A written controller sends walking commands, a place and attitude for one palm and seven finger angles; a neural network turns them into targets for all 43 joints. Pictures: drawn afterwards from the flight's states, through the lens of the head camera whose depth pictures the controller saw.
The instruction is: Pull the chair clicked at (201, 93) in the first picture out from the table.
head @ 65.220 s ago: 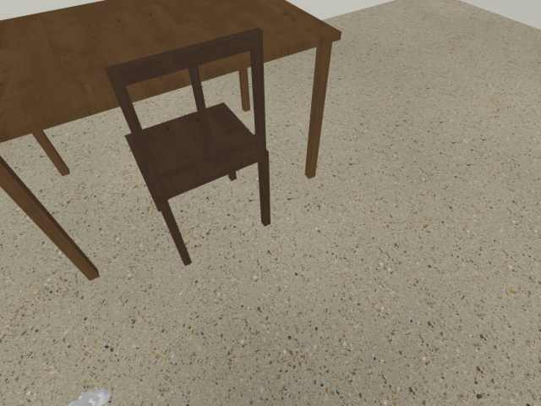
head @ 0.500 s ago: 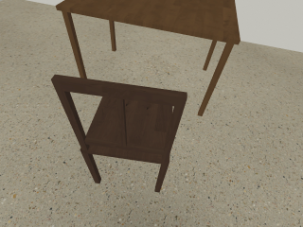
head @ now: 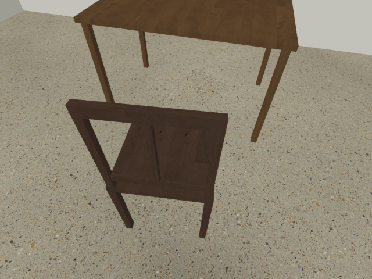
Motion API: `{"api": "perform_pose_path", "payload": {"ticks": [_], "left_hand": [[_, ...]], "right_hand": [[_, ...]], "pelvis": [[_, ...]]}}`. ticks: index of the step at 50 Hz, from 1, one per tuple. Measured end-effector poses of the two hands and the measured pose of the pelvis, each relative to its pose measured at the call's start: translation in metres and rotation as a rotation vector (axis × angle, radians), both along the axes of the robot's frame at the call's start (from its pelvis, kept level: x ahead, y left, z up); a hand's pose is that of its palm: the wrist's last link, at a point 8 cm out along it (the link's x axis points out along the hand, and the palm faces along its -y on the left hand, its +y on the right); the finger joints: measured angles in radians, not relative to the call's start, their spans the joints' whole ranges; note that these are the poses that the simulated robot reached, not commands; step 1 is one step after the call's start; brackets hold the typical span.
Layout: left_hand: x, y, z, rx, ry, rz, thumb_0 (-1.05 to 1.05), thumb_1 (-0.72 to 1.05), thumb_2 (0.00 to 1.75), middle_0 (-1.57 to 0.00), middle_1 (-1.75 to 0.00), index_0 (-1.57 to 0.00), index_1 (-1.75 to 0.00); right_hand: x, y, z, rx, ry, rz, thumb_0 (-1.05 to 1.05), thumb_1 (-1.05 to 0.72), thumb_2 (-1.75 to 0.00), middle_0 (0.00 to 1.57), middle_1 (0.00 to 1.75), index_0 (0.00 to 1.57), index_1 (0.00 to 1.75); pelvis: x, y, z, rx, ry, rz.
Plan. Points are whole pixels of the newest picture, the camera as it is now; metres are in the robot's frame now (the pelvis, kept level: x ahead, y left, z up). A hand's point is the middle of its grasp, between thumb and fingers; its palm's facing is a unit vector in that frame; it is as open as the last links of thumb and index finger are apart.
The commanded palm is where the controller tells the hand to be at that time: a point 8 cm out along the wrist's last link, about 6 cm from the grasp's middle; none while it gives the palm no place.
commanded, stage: let the arm hang, fingers relaxed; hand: left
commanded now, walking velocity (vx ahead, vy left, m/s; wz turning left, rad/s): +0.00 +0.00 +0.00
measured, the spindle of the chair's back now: (153, 155) +0.48 +0.13 -0.09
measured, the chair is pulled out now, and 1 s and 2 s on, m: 0.63 0.63 0.63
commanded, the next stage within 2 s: look to check the result in 0.30 s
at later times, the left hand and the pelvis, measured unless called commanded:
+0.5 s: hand out of the picture +0.00 +0.16 -0.17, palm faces +0.03 -0.98 -0.17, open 7.3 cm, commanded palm none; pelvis +0.01 +0.00 +0.00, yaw +0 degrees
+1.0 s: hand out of the picture +0.00 +0.16 -0.17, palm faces +0.04 -0.98 -0.17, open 7.3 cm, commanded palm none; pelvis +0.01 +0.00 +0.00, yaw +0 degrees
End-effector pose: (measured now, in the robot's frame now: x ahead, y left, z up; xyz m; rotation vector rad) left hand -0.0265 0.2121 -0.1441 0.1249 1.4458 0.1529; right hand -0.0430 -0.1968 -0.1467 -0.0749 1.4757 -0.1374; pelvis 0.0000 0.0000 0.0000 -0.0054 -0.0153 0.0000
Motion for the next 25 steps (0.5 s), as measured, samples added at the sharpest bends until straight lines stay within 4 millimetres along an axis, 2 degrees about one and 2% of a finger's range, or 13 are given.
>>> {"api": "perform_pose_path", "payload": {"ticks": [7, 25], "left_hand": [[0.012, -0.011, -0.004, -0.027, -0.027, -0.006, 0.01, 0.92, 0.90, -0.20, -0.30, -0.20, -0.30], [0.020, -0.001, -0.001, -0.006, -0.028, -0.001, 0.01, 0.91, 0.90, -0.20, -0.30, -0.20, -0.30]], "right_hand": [[0.018, 0.003, 0.001, -0.003, -0.046, -0.002, 0.00, -0.91, -0.90, 0.20, 0.30, 0.20, 0.30], [0.029, -0.003, 0.003, -0.023, -0.042, 0.006, 0.00, -0.91, -0.90, 0.20, 0.30, 0.20, 0.30]], "pelvis": [[0.002, 0.000, 0.000, 0.001, 0.002, -0.003], [0.009, 0.001, 0.002, 0.000, 0.002, 0.000]]}}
